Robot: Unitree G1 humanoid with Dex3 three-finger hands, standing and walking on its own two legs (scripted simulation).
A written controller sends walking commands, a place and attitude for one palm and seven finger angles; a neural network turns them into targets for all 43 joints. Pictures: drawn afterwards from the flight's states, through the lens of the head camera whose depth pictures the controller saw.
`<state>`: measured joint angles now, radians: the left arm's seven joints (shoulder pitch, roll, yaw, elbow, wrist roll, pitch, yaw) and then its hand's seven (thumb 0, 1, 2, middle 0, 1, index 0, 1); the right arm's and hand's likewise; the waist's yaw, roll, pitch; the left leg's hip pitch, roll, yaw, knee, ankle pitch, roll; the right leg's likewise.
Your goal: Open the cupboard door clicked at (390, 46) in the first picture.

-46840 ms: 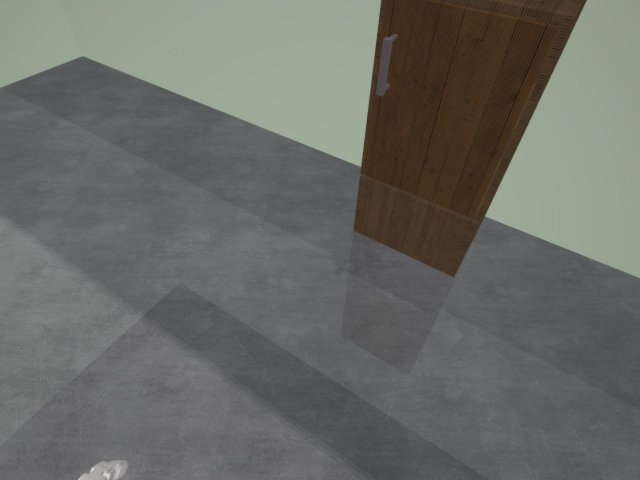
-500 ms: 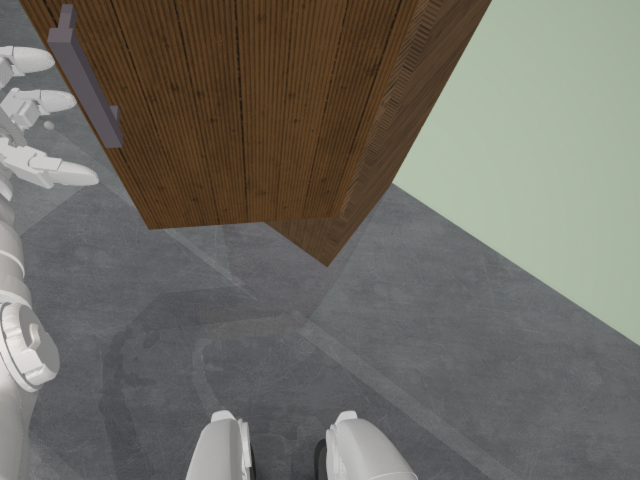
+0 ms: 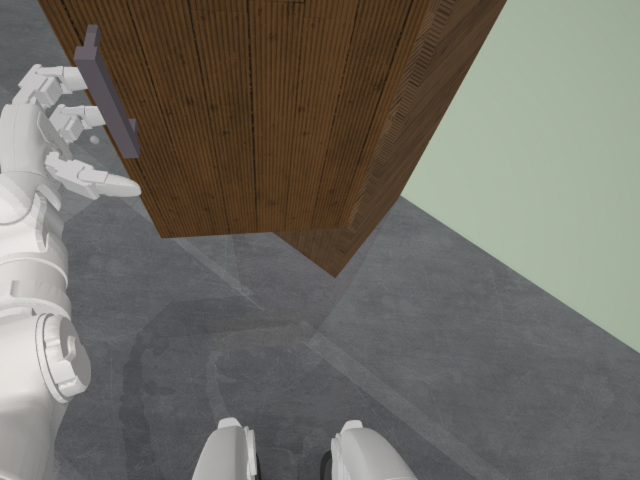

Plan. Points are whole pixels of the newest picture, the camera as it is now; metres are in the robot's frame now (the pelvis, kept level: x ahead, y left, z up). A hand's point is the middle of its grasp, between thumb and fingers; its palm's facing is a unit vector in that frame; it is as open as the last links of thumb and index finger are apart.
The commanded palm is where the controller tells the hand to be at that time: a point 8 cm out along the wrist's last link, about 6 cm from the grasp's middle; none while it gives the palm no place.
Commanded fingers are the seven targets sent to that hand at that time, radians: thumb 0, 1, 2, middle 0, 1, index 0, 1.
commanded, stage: slide the fingers in behind the handle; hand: left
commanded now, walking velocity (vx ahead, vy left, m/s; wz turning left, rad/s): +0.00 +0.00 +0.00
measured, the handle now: (113, 98) +0.57 +0.23 +0.07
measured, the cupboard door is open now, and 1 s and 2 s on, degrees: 44 44 54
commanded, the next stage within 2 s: close the thumb around the handle in 0.70 s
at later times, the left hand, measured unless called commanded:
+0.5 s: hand (130, 135) +0.51 +0.20 +0.07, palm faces +0.05 -1.00 +0.01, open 14.1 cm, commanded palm +0.49 +0.24 +0.07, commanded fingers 0.00 -0.50 0.30 -0.30 -1.20 -0.30 -1.20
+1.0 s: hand (129, 135) +0.51 +0.20 +0.07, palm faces +0.07 -1.00 -0.01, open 12.9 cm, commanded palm +0.49 +0.24 +0.07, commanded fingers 0.00 0.12 0.56 -0.34 -1.27 -0.34 -1.27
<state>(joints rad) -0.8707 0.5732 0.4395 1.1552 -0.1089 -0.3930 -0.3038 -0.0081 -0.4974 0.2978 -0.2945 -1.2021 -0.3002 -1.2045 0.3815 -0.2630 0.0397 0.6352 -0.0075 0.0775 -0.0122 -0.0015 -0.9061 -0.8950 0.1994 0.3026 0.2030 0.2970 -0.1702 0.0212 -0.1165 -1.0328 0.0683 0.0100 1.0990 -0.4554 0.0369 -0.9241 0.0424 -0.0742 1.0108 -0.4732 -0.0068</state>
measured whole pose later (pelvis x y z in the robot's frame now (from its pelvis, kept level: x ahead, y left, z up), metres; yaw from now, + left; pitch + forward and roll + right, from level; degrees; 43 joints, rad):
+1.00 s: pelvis +0.00 -0.01 +0.00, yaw +0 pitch +22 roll -4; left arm -0.88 0.53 0.42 1.17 -0.09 -0.41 -0.24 -0.01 -0.33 0.37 -0.30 -1.22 -0.31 -1.22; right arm 0.38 -0.26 0.03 0.65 -0.01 0.07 -0.01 0.00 -0.91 -0.90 0.20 0.30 0.20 0.30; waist -0.17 0.03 -0.12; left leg -1.03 0.07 0.01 1.10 -0.46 0.02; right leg -0.94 0.05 -0.07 1.03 -0.49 -0.02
